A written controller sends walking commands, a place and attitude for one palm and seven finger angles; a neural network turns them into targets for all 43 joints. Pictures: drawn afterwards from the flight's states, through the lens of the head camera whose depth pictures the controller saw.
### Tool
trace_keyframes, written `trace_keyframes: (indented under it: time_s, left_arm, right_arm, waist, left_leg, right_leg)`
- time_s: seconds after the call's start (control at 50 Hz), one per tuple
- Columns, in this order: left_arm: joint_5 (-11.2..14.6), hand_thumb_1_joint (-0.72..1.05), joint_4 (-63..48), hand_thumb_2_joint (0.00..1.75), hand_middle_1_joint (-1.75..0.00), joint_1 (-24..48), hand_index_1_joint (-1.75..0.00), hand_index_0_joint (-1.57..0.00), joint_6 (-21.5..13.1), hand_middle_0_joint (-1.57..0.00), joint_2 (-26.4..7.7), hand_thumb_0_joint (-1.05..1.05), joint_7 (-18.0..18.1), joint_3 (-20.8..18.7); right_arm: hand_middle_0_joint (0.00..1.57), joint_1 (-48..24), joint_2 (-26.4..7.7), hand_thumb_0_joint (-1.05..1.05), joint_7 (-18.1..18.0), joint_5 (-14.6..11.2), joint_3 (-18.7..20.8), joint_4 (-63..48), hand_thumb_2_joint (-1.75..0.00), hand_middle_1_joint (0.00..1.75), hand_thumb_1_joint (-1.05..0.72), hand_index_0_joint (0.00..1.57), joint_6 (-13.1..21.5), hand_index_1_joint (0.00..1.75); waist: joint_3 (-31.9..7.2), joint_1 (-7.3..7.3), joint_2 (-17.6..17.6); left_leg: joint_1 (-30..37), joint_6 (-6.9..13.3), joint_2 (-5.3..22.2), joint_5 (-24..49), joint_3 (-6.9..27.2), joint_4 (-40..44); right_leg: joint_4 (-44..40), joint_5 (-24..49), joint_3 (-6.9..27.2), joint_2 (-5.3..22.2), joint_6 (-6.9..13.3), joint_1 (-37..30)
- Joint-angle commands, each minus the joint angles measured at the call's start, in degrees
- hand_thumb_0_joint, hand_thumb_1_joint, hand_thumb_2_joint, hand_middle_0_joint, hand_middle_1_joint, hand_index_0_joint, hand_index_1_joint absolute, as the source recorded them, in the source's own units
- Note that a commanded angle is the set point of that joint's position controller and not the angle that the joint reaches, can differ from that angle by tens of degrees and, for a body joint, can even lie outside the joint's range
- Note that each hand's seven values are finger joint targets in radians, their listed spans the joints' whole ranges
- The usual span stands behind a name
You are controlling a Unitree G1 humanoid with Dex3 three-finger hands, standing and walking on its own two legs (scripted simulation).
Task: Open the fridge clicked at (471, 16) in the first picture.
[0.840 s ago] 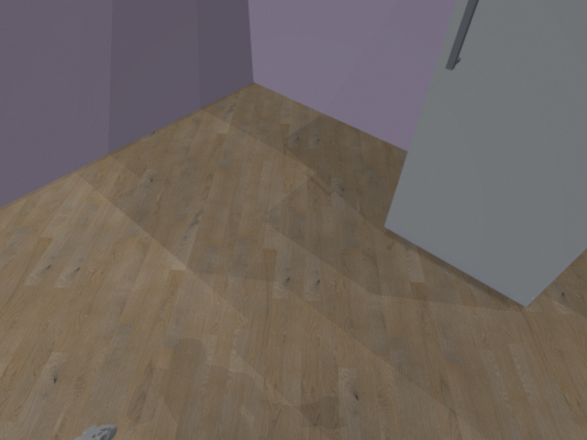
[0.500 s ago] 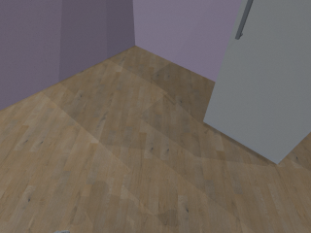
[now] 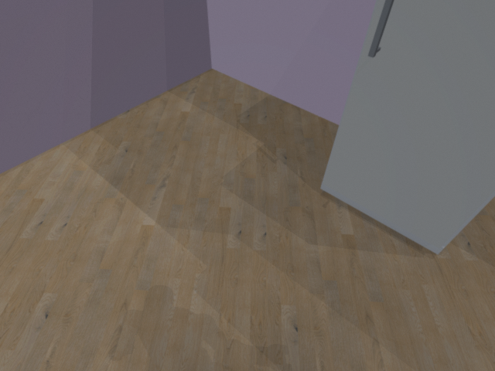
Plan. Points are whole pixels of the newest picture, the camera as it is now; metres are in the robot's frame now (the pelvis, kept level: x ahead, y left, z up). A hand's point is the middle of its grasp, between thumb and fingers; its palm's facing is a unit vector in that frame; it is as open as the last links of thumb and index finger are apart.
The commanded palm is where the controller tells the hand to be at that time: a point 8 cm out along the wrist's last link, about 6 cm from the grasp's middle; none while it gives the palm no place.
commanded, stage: look at it before walking up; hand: left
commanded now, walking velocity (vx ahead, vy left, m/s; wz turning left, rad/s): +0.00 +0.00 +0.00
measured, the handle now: out of the picture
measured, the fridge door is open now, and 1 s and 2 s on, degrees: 0 0 0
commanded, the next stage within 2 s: walk to a spot facing it in 0.60 s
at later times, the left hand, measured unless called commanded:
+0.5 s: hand out of the picture +0.08 +0.24 -0.16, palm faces -0.03 -0.94 -0.33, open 7.4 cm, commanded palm none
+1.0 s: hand out of the picture +0.05 +0.20 -0.19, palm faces -0.01 -0.98 -0.20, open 7.4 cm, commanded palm none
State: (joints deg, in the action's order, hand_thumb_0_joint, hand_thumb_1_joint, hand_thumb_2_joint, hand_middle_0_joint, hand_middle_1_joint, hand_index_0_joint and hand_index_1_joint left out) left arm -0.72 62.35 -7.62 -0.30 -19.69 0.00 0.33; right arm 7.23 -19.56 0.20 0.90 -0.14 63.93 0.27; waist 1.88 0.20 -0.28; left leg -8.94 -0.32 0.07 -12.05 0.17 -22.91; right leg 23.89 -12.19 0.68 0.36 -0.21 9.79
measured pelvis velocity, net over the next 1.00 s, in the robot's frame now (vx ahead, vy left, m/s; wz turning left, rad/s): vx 0.06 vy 0.01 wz -0.02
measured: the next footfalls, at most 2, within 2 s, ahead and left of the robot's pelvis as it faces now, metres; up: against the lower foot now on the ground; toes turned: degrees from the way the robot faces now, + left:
right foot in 1.18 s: +0.17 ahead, -0.12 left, +0.00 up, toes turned -9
left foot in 1.60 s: +0.45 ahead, +0.10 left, +0.00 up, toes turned +8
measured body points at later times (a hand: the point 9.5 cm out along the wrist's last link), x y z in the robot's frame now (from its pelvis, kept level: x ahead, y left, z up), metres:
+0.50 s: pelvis +0.01 +0.00 +0.00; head +0.01 +0.00 +0.45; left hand +0.09 +0.29 -0.13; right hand +0.09 -0.30 -0.13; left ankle +0.01 +0.12 -0.74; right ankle +0.01 -0.12 -0.74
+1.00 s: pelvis +0.06 +0.01 -0.01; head +0.05 +0.02 +0.44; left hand +0.05 +0.25 -0.17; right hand +0.06 -0.25 -0.16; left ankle +0.01 +0.12 -0.74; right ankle +0.01 -0.12 -0.74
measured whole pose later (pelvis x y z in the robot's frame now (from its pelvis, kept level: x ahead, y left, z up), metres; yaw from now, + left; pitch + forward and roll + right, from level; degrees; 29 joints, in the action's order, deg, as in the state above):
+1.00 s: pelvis +0.06 +0.01 -0.01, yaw -1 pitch +0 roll +0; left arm -1.3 62.8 -18.5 0.2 -13.0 -1.0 -0.7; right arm 16.0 -12.8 0.4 1.6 -0.3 63.7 0.6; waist -0.8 -0.5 -1.0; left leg -10.4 0.3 0.7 -22.5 -1.2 -32.9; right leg 32.9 -21.6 1.9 -0.3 0.4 11.4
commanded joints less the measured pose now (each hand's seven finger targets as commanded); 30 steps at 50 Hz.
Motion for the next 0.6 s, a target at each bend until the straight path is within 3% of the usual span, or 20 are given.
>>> trace_keyframes:
  time_s: [0.0, 0.58]
  left_arm:
    - [0.1, 0.9, -4.0, 0.9, -0.3, 3.1, -0.3, -0.2, -1.1, -0.2, -11.9, 0.0, 0.6, -2.4]
    - [0.0, 0.9, -3.7, 0.9, -0.3, 2.7, -0.3, -0.2, -1.3, -0.2, -11.8, 0.0, 0.6, -2.4]
  right_arm:
    - [0.2, -3.3, -11.7, 0.0, -0.7, -0.3, 2.4, -4.0, -0.9, 0.3, -0.9, 0.2, 1.6, 0.3]
    - [0.2, -3.8, -11.7, 0.0, -0.9, -0.5, 2.4, -3.9, -0.9, 0.3, -0.9, 0.2, 1.7, 0.3]
  waist:
    - [-2.3, -0.28, -0.3]
    - [-4.1, -0.22, 0.3]
  left_leg:
    - [-0.4, 2.0, 6.2, 3.1, 5.6, 4.7]
    - [2.6, 1.8, 6.8, 9.1, 5.3, 4.9]
  right_leg:
    - [-5.3, 1.2, 6.1, 6.4, 2.0, 0.4]
    - [-5.1, 8.9, 5.4, 6.6, 1.9, -1.8]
